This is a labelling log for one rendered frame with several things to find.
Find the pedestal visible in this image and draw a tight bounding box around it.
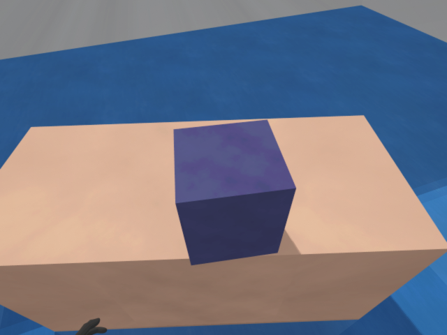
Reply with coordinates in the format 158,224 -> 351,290
0,115 -> 447,332

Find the carton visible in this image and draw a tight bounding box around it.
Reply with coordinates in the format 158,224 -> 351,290
173,119 -> 296,265

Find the robot left hand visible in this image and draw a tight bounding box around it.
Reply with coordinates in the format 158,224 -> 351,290
76,318 -> 107,335

